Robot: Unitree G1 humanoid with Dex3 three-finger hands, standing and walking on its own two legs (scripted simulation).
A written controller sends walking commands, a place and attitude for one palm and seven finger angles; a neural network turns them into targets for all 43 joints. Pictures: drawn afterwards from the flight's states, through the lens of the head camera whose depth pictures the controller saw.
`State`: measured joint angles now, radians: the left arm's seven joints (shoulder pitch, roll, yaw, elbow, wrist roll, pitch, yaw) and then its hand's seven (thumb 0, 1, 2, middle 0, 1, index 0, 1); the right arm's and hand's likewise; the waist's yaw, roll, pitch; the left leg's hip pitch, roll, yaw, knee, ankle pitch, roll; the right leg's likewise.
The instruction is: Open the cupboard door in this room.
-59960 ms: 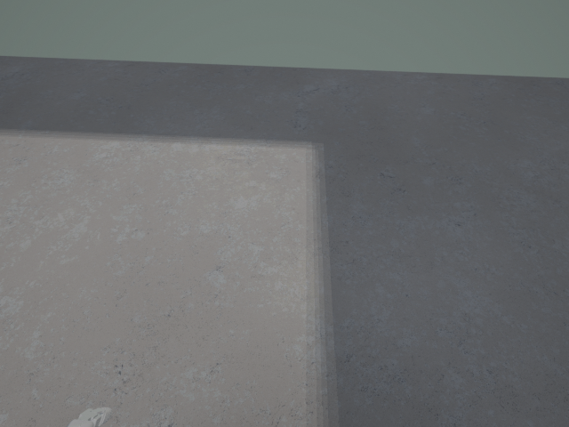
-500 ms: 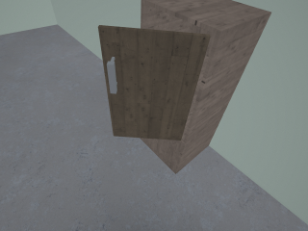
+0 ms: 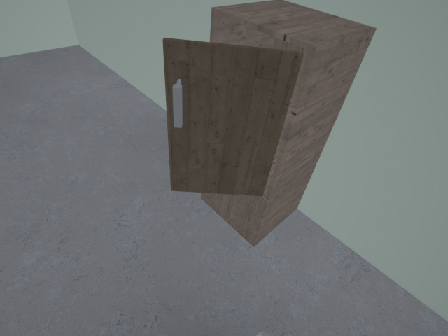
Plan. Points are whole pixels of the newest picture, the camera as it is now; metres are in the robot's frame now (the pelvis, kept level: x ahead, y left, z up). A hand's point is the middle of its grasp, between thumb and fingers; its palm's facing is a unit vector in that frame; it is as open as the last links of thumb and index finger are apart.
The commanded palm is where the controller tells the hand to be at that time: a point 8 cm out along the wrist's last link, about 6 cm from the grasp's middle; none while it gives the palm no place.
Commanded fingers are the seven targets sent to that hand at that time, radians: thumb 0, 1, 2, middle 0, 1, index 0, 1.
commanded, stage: come to a stop and stand still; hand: left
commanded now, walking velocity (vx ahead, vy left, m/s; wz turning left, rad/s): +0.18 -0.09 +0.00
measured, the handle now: (178, 103) +0.73 +0.18 +0.06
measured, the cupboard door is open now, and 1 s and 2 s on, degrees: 47 47 47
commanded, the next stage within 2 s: look again from close up in 0.16 s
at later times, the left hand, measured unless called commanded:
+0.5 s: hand out of the picture +0.08 +0.13 -0.17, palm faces +0.00 -0.98 -0.19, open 7.0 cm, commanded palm none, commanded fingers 0.00 0.90 0.90 -0.20 -0.30 -0.20 -0.30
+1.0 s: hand out of the picture +0.09 +0.14 -0.11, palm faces +0.24 -0.94 -0.26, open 7.2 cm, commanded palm +0.14 +0.16 -0.06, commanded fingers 0.00 0.74 0.83 -0.21 -0.41 -0.21 -0.41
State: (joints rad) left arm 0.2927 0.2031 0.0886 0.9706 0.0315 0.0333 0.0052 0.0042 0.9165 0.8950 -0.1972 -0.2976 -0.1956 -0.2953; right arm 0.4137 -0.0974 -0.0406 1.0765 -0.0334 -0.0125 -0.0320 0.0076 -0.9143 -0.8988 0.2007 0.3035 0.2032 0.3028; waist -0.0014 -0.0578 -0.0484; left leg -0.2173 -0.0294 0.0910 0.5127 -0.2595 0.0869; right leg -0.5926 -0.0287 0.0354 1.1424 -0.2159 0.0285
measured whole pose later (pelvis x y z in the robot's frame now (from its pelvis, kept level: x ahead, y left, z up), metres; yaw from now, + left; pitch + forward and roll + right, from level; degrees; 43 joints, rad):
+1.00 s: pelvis +0.02 -0.05 +0.00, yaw +0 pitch +0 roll +1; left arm 0.53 0.18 0.01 0.40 -0.11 0.04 0.15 0.06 0.97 0.88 -0.21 -0.31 -0.21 -0.31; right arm 0.29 -0.17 -0.01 0.88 0.04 -0.17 -0.06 0.01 -0.92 -0.90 0.20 0.30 0.20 0.30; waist 0.02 -0.01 0.01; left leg -0.25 0.01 0.06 0.51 -0.26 0.00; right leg -0.18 -0.04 -0.05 0.53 -0.35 0.00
